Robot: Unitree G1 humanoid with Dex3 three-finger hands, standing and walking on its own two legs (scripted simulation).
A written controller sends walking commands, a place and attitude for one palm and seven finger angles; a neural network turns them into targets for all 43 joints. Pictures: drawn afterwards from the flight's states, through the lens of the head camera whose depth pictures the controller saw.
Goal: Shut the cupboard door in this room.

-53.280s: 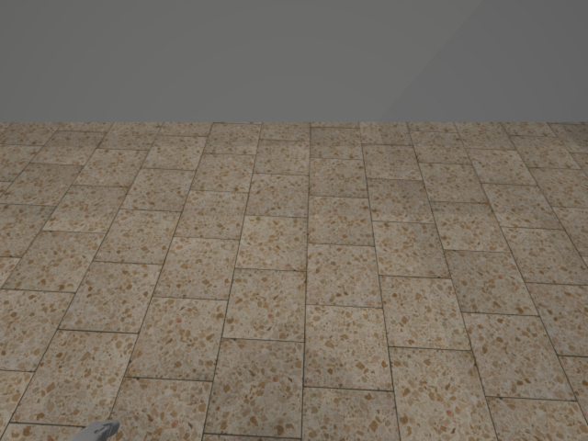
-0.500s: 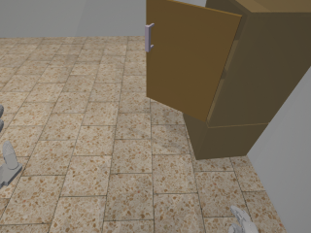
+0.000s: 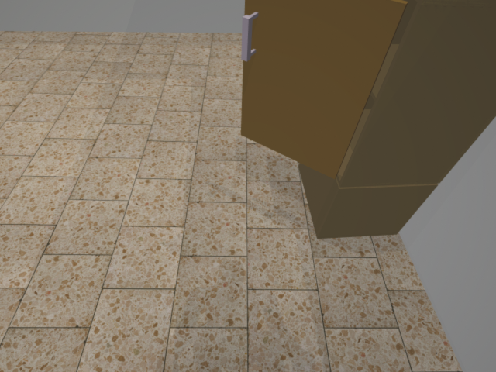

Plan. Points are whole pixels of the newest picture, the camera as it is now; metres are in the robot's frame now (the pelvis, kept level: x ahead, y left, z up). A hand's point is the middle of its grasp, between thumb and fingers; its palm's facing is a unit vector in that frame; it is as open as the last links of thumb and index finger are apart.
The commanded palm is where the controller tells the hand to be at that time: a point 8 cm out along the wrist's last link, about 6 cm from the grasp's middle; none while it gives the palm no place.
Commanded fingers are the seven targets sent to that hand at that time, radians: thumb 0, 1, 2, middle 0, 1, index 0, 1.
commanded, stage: let the arm hang, fingers relaxed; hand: left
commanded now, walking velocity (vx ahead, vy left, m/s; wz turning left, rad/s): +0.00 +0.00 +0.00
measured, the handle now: (250, 36) +0.98 +0.06 +0.07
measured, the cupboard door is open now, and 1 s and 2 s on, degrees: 52 52 52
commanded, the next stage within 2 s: look to check the result in 0.60 s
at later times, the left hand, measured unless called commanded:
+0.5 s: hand out of the picture +0.10 +0.22 -0.15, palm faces -0.02 -0.96 -0.29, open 7.4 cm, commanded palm none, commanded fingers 0.00 0.90 0.90 -0.20 -0.30 -0.20 -0.30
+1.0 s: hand out of the picture +0.09 +0.23 -0.15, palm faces -0.02 -0.95 -0.33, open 7.4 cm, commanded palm none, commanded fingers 0.00 0.90 0.90 -0.20 -0.30 -0.20 -0.30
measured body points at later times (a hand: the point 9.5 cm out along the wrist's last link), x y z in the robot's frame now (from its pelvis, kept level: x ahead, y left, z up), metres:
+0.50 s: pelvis +0.01 +0.00 +0.01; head +0.01 +0.00 +0.45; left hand +0.10 +0.27 -0.13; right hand +0.07 -0.28 -0.14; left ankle +0.05 +0.10 -0.74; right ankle +0.01 -0.13 -0.74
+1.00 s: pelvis +0.04 -0.01 +0.01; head +0.05 -0.02 +0.46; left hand +0.09 +0.28 -0.13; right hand +0.10 -0.30 -0.13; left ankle +0.05 +0.10 -0.74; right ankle +0.01 -0.13 -0.74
